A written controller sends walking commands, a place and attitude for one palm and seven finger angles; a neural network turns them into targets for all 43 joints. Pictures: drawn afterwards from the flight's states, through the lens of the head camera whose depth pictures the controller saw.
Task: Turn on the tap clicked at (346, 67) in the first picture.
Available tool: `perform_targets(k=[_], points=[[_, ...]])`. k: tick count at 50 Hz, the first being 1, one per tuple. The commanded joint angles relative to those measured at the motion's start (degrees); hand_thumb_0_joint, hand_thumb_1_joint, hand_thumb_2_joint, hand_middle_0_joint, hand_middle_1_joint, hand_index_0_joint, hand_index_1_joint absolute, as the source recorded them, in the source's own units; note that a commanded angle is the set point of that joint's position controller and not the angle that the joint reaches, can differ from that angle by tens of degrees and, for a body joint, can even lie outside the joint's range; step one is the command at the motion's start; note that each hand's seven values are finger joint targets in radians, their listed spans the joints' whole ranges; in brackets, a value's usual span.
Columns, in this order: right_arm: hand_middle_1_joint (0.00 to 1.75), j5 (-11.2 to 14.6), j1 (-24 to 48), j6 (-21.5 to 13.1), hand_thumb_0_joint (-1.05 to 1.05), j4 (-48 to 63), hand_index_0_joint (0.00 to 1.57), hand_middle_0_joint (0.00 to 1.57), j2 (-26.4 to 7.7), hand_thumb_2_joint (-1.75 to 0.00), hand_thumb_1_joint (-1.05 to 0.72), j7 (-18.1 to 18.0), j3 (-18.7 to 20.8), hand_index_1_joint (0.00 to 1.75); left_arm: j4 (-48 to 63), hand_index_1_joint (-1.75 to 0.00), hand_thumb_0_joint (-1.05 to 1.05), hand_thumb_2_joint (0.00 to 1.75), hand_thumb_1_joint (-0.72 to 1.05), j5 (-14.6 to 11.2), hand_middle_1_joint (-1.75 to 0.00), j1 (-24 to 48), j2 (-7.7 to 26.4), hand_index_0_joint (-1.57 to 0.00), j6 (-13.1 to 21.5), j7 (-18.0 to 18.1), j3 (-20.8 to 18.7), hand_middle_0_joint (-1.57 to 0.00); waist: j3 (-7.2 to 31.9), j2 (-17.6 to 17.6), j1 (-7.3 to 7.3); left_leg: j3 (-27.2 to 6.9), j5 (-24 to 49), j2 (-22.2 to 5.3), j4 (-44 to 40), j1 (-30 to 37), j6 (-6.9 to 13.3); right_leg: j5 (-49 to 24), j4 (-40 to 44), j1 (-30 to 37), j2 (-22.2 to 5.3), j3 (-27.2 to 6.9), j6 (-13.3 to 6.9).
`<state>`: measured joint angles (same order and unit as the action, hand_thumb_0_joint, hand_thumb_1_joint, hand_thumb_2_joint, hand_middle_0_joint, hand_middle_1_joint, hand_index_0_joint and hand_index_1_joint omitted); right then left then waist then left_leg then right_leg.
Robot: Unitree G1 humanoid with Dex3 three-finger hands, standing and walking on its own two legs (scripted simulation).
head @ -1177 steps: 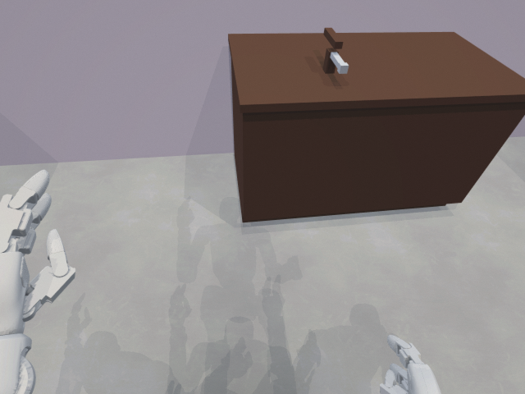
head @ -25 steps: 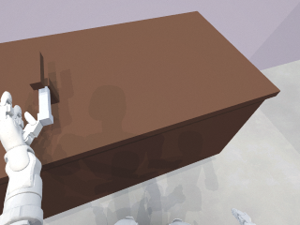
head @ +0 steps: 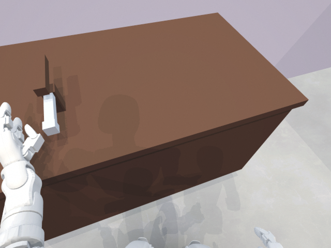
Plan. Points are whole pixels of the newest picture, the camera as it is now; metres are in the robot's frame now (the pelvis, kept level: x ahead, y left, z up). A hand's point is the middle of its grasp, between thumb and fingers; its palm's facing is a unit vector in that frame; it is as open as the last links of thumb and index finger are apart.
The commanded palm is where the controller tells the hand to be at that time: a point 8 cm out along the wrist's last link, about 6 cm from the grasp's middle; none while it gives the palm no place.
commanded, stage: reach beside the lever's end, fingers flat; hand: left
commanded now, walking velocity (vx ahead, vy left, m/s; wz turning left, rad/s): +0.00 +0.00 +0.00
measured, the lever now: (51, 127) +0.38 +0.30 +0.06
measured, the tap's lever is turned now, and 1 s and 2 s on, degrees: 1 10 36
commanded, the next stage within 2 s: push the lever round in 0.04 s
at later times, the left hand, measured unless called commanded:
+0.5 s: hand (49, 139) +0.35 +0.30 +0.04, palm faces +0.57 -0.82 -0.07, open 7.9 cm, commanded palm +0.31 +0.33 +0.05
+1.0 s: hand (59, 136) +0.36 +0.28 +0.05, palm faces +0.60 -0.80 -0.06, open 7.8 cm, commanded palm +0.32 +0.30 +0.05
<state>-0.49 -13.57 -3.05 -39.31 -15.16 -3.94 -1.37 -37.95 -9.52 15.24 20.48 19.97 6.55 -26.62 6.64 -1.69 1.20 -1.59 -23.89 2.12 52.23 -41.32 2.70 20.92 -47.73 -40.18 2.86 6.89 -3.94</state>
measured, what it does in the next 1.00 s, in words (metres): stands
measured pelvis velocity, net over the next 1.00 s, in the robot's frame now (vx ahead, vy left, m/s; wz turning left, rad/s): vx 0.00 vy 0.00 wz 0.00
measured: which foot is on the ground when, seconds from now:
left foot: down 0.00-1.00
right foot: down 0.00-1.00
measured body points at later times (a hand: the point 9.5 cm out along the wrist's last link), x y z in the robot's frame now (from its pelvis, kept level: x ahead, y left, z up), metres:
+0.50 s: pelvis +0.01 +0.01 +0.00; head +0.07 +0.01 +0.45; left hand +0.32 +0.34 +0.05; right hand +0.12 -0.26 -0.11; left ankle +0.01 +0.08 -0.69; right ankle +0.03 -0.08 -0.69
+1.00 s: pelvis +0.00 +0.00 +0.00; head +0.06 +0.00 +0.45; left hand +0.32 +0.32 +0.05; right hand +0.13 -0.26 -0.11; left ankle +0.01 +0.08 -0.69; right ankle +0.03 -0.08 -0.69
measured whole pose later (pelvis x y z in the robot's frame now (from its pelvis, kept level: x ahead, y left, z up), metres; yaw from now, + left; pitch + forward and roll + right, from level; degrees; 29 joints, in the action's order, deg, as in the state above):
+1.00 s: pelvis +0.00 +0.00 +0.00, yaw +0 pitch +13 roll -2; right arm -1.5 -13.5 -2.3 -39.8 -14.4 -2.5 -0.9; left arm -35.4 -6.6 14.6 14.2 21.3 15.6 -21.9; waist 7.4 -1.8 1.3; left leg -1.5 -24.4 2.1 52.7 -41.3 2.5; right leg 21.6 -48.5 -40.4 2.9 6.7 -4.1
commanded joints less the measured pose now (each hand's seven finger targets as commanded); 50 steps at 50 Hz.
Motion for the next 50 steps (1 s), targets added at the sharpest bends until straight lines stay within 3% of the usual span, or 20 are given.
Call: perform_targets(k=[1, 5, 9, 10, 12, 14, 16, 18, 24, 25, 28, 30, 33, 36, 38, 41, 43, 47, 48, 50], points=[[0.3, -0.08, -1.88, -1.64, 0.0, 6.55, 0.2, 0.2, -9.03, -0.9, -0.9, -0.69, 3.27, 0.3, 9.08, -0.15, 0.0, 0.9, 0.9, -0.4, -0.15, 12.68, 14.89, -0.15, 2.42, 0.55, -4.07, -0.15, 14.61, -1.12, 0.08, -3.62, 9.9, -1.06, -8.64, 4.57, -1.2, -8.64, 6.4, 11.43, -1.76, -6.5, 2.31], [0.3, -0.78, -2.4, -1.11, 0.0, 6.77, 0.2, 0.2, -8.71, -0.9, -0.9, 0.05, 3.47, 0.3, 12.07, -0.15, 0.0, 0.9, 0.9, 0.68, -0.15, 14.14, 18.79, -0.15, 5.12, 2.2, -7.71, -0.15, 17.91, -3.17, -0.7, -3.18, 13.42, -1.12, -7.12, 4.39, -1.19, -12.22, 4.6, 13.08, -1.65, -7.19, 2.27], [0.3, -1.12, -2.38, -0.93, 0.0, 6.6, 0.2, 0.2, -8.41, -0.9, -0.9, 0.63, 3.75, 0.3, 16.35, -0.15, 0.0, 0.9, 0.9, 1.72, -0.15, 13.34, 17.93, -0.15, 7.53, 2.05, -6.37, -0.15, 19.77, -8.0, -0.32, -2.98, 18.12, -1.6, -6.13, 7.64, -1.83, -14.88, 3.39, 12.15, -1.23, -7.2, 1.89], [0.3, -1.08, -2.34, -1.05, 0.0, 6.53, 0.2, 0.2, -8.43, -0.9, -0.9, 0.74, 3.78, 0.3, 16.19, -0.15, 0.0, 0.9, 0.9, 1.35, -0.15, 13.1, 15.17, -0.15, 7.44, 1.56, -4.07, -0.15, 19.12, -7.03, 0.36, -2.95, 18.21, -1.71, -6.03, 7.99, -1.84, -14.91, 3.51, 11.49, -1.18, -7.0, 1.96], [0.3, -0.83, -2.48, -1.05, 0.0, 6.03, 0.2, 0.2, -8.78, -0.9, -0.9, 0.51, 3.96, 0.3, 15.05, -0.15, 0.0, 0.9, 0.9, 0.79, -0.15, 12.71, 14.36, -0.15, 6.9, 0.38, -3.15, -0.15, 17.47, -6.0, 0.93, -3.49, 17.64, -1.98, -6.39, 7.97, -2.25, -13.6, 3.91, 10.21, -1.01, -6.51, 1.81], [0.3, -0.41, -2.74, -1.04, 0.0, 6.01, 0.2, 0.2, -9.07, -0.9, -0.9, 0.23, 4.2, 0.3, 13.9, -0.15, 0.0, 0.9, 0.9, -0.28, -0.15, 10.35, 12.35, -0.15, 5.57, -0.47, -2.2, -0.15, 16.97, -2.78, 1.07, -3.58, 17.45, -1.97, -6.6, 7.7, -1.93, -13.85, 4.52, 10.71, -1.08, -6.33, 2.06], [0.3, -0.11, -2.38, -1.24, 0.0, 6.31, 0.2, 0.2, -9.12, -0.9, -0.9, 0.07, 4.26, 0.3, 14.22, -0.15, 0.0, 0.9, 0.9, -1.26, -0.15, 9.56, 9.71, -0.15, 4.31, -0.93, -0.13, -0.15, 16.13, -2.61, 0.9, -3.72, 16.37, -1.8, -7.54, 8.04, -2.26, -12.73, 5.3, 10.52, -1.15, -5.95, 2.09], [0.3, -0.01, -2.46, -1.2, 0.0, 6.09, 0.2, 0.2, -9.3, -0.9, -0.9, -0.15, 4.19, 0.3, 13.8, -0.15, 0.0, 0.9, 0.9, -1.12, -0.15, 8.2, 11.55, -0.15, 3.59, -0.07, -2.16, -0.15, 15.77, -2.47, 0.11, -4.11, 16.56, -1.82, -7.98, 7.72, -2.3, -12.28, 5.37, 10.65, -1.21, -5.75, 1.94], [0.3, -0.93, -1.79, -1.33, 0.0, 6.04, 0.2, 0.2, -8.31, -0.9, -0.9, 0.63, 4.23, 0.3, 19.82, -0.15, 0.0, 0.9, 0.9, 1.84, -0.15, 12.92, 11.07, -0.15, 5.9, 5.39, -0.94, -0.15, 17.29, -5.47, 0.32, -4.86, 18.87, -2.13, -7.82, 10.47, -3.74, -11.53, 3.92, 8.9, -0.97, -5.26, 1.71], [0.3, -1.17, -1.67, -1.4, 0.0, 6.13, 0.2, 0.2, -8.16, -0.9, -0.9, 0.86, 4.25, 0.3, 19.54, -0.15, 0.0, 0.9, 0.9, 2.1, -0.15, 11.97, 9.6, -0.15, 6.28, 6.09, -0.1, -0.15, 17.08, -4.95, 0.27, -4.75, 18.25, -2.1, -7.77, 10.5, -3.66, -11.03, 3.98, 8.49, -0.87, -5.24, 1.74], [0.3, -1.31, -1.13, -1.24, 0.0, 6.01, 0.2, 0.2, -8.33, -0.9, -0.9, 0.86, 4.31, 0.3, 18.88, -0.15, 0.0, 0.9, 0.9, 2.97, -0.15, 11.39, 10.78, -0.15, 6.83, 7.22, -1.23, -0.15, 17.49, -3.46, 0.06, -4.45, 17.18, -1.99, -7.51, 9.27, -3.37, -11.13, 3.86, 9.5, -0.92, -5.56, 1.68], [0.3, -1.17, -0.65, -1.24, 0.0, 6.32, 0.2, 0.2, -7.86, -0.9, -0.9, 0.96, 4.08, 0.3, 20.11, -0.15, 0.0, 0.9, 0.9, 3.34, -0.15, 13.58, 8.25, -0.15, 6.74, 7.11, 1.92, -0.15, 17.56, -6.49, 0.61, -4.36, 16.83, -1.99, -7.72, 10.56, -3.81, -10.52, 3.8, 8.51, -1.05, -5.5, 1.57], [0.3, -0.97, -0.66, -0.99, 0.0, 5.96, 0.2, 0.2, -8.22, -0.9, -0.9, 0.54, 3.92, 0.3, 17.5, -0.15, 0.0, 0.9, 0.9, 3.33, -0.15, 12.77, 9.76, -0.15, 5.62, 6.87, 0.64, -0.15, 16.06, -4.51, 0.63, -4.35, 15.27, -2.05, -7.9, 8.98, -3.38, -10.08, 4.44, 8.99, -1.02, -5.69, 1.52], [0.3, -0.78, -0.23, -1.21, 0.0, 6.13, 0.2, 0.2, -7.96, -0.9, -0.9, 0.31, 3.63, 0.3, 17.02, -0.15, 0.0, 0.9, 0.9, 2.74, -0.15, 16.22, 6.69, -0.15, 5.08, 6.69, 3.61, -0.15, 15.32, -2.25, 1.74, -4.41, 12.68, -1.81, -8.24, 8.57, -3.14, -9.16, 5.1, 8.8, -1.12, -5.74, 1.8], [0.3, -0.77, -0.18, -1.25, 0.0, 5.88, 0.2, 0.2, -8.07, -0.9, -0.9, 0.14, 3.67, 0.3, 16.58, -0.15, 0.0, 0.9, 0.9, 2.87, -0.15, 16.2, 8.57, -0.15, 5.16, 7.09, 1.71, -0.15, 15.71, -3.6, 1.21, -4.2, 12.43, -1.7, -8.06, 8.43, -2.86, -9.11, 5.26, 9.19, -1.26, -6.02, 1.71], [0.3, -0.94, -0.43, -1.35, 0.0, 6.01, 0.2, 0.2, -7.75, -0.9, -0.9, 0.36, 3.69, 0.3, 16.67, -0.15, 0.0, 0.9, 0.9, 3.07, -0.15, 15.98, 6.98, -0.15, 5.53, 7.51, 3.08, -0.15, 17.01, -2.59, 1.06, -4.19, 12.86, -1.57, -8.05, 8.83, -2.93, -9.7, 5.1, 9.85, -1.23, -5.93, 1.76], [0.3, -1.02, -0.51, -1.34, 0.0, 5.7, 0.2, 0.2, -7.76, -0.9, -0.9, 0.52, 3.78, 0.3, 17.34, -0.15, 0.0, 0.9, 0.9, 3.69, -0.15, 16.16, 7.1, -0.15, 5.84, 7.9, 3.26, -0.15, 17.42, -4.95, 1.17, -4.3, 14.68, -1.72, -7.74, 10.08, -3.24, -10.45, 4.8, 9.11, -1.23, -5.87, 1.6], [0.3, -1.04, 0.08, -1.39, 0.0, 5.75, 0.2, 0.2, -7.61, -0.9, -0.9, 0.7, 3.63, 0.3, 15.68, -0.15, 0.0, 0.9, 0.9, 3.22, -0.15, 17.34, 5.11, -0.15, 5.54, 9.15, 4.45, -0.15, 16.42, -1.3, 1.86, -3.72, 10.93, -1.4, -7.48, 7.25, -2.39, -9.28, 5.49, 9.6, -1.43, -6.37, 2.13], [0.3, -1.06, -0.05, -1.28, 0.0, 5.48, 0.2, 0.2, -7.76, -0.9, -0.9, 0.56, 3.56, 0.3, 14.34, -0.15, 0.0, 0.9, 0.9, 3.47, -0.15, 17.56, 6.43, -0.15, 5.3, 9.78, 2.88, -0.15, 15.32, -1.23, 1.59, -3.9, 10.58, -1.34, -7.54, 6.24, -2.27, -9.15, 5.6, 9.69, -1.52, -6.45, 2.02], [0.3, -1.18, -0.03, -1.23, 0.0, 5.63, 0.2, 0.2, -7.41, -0.9, -0.9, 0.76, 3.59, 0.3, 15.27, -0.15, 0.0, 0.9, 0.9, 3.68, -0.15, 18.61, 5.19, -0.15, 5.44, 10.72, 3.87, -0.15, 16.62, -2.78, 1.44, -3.59, 11.13, -1.14, -7.54, 6.91, -2.38, -9.82, 5.36, 10.23, -1.67, -6.54, 2.05]])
